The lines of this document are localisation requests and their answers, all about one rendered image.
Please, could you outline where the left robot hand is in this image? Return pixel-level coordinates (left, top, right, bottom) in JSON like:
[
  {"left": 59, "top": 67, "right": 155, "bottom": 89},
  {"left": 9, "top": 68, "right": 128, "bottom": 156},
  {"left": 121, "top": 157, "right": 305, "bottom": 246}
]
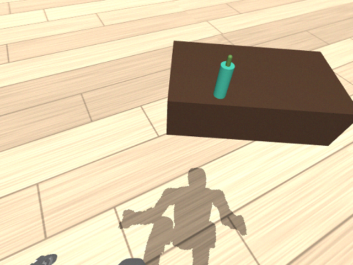
[{"left": 30, "top": 254, "right": 57, "bottom": 265}]

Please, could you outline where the bottle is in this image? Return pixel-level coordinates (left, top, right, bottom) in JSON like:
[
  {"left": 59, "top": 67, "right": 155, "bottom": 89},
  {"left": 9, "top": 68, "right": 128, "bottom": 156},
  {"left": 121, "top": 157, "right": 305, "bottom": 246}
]
[{"left": 213, "top": 55, "right": 235, "bottom": 99}]

